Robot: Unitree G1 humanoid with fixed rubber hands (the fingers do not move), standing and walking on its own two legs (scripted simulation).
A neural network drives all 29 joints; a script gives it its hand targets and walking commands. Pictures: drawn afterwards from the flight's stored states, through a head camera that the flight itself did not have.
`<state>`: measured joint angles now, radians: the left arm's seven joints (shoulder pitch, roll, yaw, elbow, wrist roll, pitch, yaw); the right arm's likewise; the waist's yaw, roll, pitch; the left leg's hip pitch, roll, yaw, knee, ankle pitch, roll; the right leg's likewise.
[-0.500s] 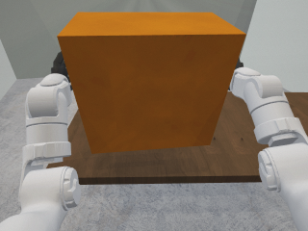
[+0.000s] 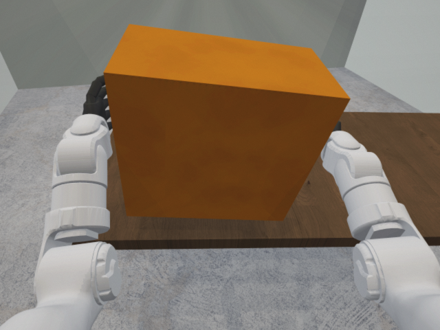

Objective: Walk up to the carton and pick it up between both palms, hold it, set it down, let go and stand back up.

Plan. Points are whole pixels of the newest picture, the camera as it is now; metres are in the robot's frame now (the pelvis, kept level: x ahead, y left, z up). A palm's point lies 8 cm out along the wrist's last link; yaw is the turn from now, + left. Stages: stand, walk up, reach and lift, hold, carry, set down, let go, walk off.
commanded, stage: set down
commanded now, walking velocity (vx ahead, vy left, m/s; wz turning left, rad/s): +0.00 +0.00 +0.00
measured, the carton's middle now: (215, 135) +0.40 +0.01 +0.20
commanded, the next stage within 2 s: none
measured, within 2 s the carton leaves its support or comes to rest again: neither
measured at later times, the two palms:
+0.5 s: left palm (101, 136) +0.41 +0.21 +0.20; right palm (312, 133) +0.42 -0.19 +0.19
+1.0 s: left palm (106, 137) +0.41 +0.21 +0.19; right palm (313, 147) +0.41 -0.20 +0.16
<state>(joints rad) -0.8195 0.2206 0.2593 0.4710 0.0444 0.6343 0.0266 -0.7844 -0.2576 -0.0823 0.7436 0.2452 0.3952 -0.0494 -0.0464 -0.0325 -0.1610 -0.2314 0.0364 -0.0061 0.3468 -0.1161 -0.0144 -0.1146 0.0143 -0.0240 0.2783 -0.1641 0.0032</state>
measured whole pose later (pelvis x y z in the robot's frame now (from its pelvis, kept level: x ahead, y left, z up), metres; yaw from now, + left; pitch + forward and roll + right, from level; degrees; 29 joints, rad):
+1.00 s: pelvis +0.03 -0.01 +0.00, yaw +1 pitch +2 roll +0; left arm -0.69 0.19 0.29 0.44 0.03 0.46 -0.01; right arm -0.66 -0.20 -0.10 0.61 0.16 0.30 -0.07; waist -0.02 -0.01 -0.13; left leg -0.24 0.03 -0.02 0.35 -0.15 -0.03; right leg -0.14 0.01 -0.04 0.31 -0.22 -0.01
